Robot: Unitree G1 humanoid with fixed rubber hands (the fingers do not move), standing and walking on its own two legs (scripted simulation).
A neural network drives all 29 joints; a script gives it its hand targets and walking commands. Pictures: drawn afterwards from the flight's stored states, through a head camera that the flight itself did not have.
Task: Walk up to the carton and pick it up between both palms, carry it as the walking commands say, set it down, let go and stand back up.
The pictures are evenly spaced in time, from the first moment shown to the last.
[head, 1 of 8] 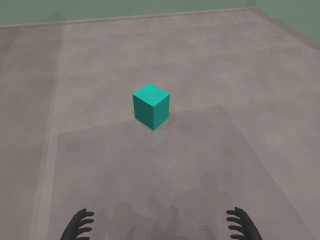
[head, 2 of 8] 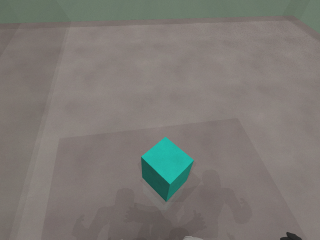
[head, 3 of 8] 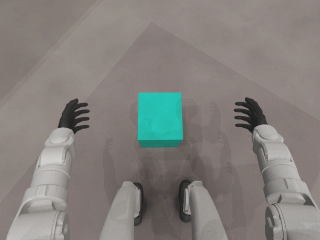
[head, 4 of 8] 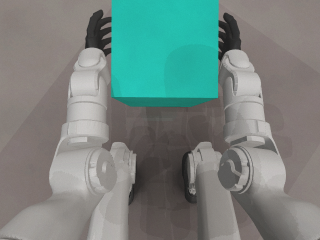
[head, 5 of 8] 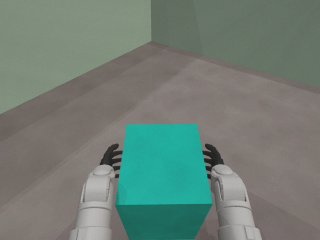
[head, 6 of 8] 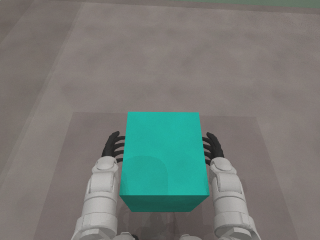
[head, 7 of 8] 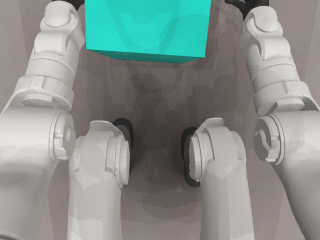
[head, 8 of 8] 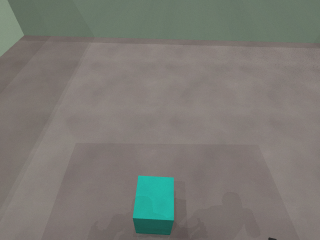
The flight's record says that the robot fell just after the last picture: no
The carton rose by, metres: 0.64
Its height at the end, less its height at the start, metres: +0.00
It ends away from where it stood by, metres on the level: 0.07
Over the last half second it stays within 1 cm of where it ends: yes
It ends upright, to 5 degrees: yes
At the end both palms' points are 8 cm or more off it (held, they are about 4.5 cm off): yes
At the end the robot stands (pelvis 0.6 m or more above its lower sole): yes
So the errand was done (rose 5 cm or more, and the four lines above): yes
